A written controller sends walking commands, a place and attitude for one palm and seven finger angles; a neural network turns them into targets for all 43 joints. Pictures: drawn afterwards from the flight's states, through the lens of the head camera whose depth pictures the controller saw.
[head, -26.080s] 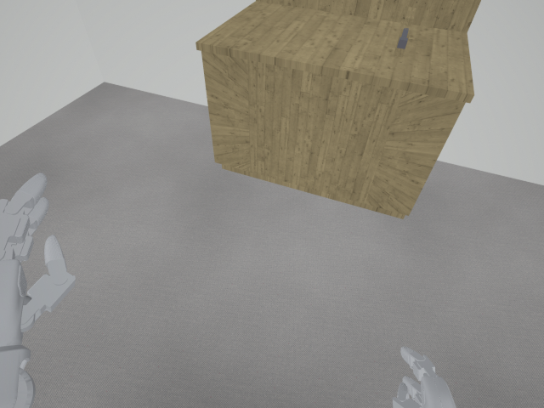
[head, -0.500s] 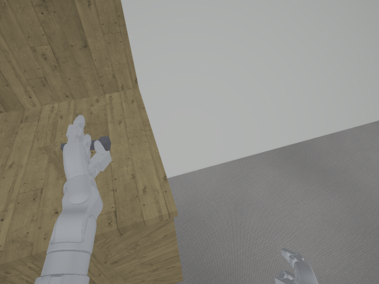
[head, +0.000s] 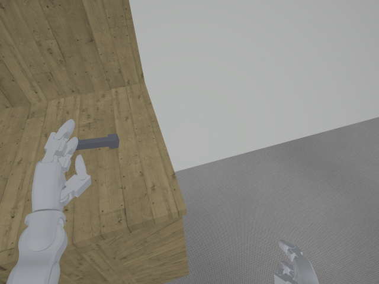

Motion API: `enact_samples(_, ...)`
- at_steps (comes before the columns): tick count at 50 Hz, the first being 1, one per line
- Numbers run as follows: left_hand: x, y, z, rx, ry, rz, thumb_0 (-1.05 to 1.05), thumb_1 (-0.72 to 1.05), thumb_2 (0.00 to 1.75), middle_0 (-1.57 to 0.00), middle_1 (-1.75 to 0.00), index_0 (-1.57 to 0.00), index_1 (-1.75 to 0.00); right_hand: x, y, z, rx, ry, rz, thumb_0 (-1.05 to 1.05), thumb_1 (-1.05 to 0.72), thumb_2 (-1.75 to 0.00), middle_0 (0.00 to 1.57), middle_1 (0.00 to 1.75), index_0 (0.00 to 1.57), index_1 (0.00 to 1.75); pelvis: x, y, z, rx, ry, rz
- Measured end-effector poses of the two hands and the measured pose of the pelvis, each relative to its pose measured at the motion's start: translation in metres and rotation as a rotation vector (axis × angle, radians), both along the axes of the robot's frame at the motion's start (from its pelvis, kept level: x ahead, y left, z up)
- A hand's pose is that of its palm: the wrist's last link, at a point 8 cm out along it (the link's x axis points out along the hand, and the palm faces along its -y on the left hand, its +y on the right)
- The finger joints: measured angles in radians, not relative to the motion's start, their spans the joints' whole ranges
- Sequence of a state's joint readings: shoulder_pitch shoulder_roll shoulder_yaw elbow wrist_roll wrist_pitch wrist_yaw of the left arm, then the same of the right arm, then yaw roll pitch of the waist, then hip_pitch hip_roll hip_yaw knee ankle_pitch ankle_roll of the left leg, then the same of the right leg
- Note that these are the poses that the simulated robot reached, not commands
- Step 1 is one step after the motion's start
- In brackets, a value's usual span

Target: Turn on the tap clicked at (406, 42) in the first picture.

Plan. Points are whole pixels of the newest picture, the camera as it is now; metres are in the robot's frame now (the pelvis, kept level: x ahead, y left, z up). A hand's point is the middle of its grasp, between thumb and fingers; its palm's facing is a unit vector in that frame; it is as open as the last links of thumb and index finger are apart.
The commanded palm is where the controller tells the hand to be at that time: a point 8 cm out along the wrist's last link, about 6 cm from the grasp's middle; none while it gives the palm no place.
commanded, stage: draw the hand back beside the body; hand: left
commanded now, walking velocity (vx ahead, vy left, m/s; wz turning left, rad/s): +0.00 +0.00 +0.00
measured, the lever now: (113, 141) +0.45 +0.25 +0.04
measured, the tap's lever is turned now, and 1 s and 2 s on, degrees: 80 80 80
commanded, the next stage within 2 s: step back with the hand held close in 0.72 s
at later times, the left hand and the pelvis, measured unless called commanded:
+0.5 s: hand (51, 199) +0.21 +0.25 +0.15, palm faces +0.42 -0.83 -0.36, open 7.5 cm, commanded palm +0.16 +0.29 +0.17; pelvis +0.01 +0.00 +0.00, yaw +1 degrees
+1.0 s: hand (51, 195) +0.21 +0.25 +0.16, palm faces +0.40 -0.82 -0.41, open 7.5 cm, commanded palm +0.16 +0.28 +0.17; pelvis +0.00 +0.00 +0.00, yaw +1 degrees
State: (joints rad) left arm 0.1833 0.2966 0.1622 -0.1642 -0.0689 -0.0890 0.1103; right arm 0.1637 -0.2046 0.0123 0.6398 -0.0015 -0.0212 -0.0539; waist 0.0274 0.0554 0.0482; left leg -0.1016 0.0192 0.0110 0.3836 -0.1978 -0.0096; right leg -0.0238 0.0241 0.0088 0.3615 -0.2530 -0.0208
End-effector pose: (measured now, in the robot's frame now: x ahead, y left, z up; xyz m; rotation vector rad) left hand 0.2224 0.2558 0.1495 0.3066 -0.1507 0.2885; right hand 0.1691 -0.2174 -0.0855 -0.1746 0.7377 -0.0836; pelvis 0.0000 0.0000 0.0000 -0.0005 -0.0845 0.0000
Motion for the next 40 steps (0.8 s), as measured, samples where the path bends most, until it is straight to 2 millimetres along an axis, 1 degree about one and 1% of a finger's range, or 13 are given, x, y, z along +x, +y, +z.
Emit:
enact_samples(7, -0.021, 0.014, 0.004, 0.020, -0.006, 0.053, 0.02, 0.89, 0.89, -0.20, -0.26, -0.19, -0.26, 0.009, 0.003, 0.000, -0.014, 0.002, 0.028, 0.02, -0.90, -0.89, 0.20, 0.30, 0.20, 0.30, 0.006, 0.003, -0.001, -0.001, 0.002, 0.009)
enact_samples(16, -0.039, 0.024, 0.010, 0.053, -0.010, 0.101, 0.02, 0.89, 0.89, -0.21, -0.28, -0.20, -0.28, 0.021, 0.004, 0.003, -0.022, -0.025, 0.044, 0.02, -0.90, -0.89, 0.20, 0.30, 0.20, 0.30, 0.009, 0.004, -0.002, -0.001, 0.005, 0.017)
enact_samples(26, -0.059, 0.029, 0.018, 0.099, -0.012, 0.138, 0.02, 0.89, 0.89, -0.21, -0.30, -0.20, -0.30, 0.023, 0.005, 0.002, -0.015, -0.038, 0.049, 0.02, -0.90, -0.89, 0.20, 0.30, 0.20, 0.30, 0.010, 0.002, -0.003, -0.003, 0.009, 0.022)
enact_samples(30, -0.061, 0.029, 0.017, 0.093, -0.013, 0.151, 0.02, 0.89, 0.89, -0.21, -0.30, -0.20, -0.30, 0.022, 0.004, 0.000, -0.020, -0.030, 0.052, 0.02, -0.90, -0.89, 0.20, 0.30, 0.20, 0.30, 0.009, 0.001, -0.003, -0.003, 0.008, 0.027)
enact_samples(40, -0.058, 0.024, 0.016, 0.092, -0.013, 0.134, 0.02, 0.89, 0.89, -0.21, -0.30, -0.20, -0.30, 0.018, -0.001, 0.000, -0.020, -0.034, 0.040, 0.02, -0.90, -0.89, 0.20, 0.30, 0.20, 0.30, 0.008, -0.002, -0.003, -0.003, 0.007, 0.026)
